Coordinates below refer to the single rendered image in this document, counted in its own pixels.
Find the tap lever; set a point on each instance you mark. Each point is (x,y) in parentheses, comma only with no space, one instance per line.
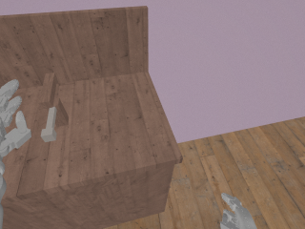
(49,134)

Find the counter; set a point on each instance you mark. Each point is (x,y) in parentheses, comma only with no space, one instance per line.
(115,151)

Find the robot left hand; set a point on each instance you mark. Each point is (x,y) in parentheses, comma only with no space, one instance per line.
(17,136)

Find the robot right hand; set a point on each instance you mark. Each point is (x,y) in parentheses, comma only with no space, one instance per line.
(240,219)

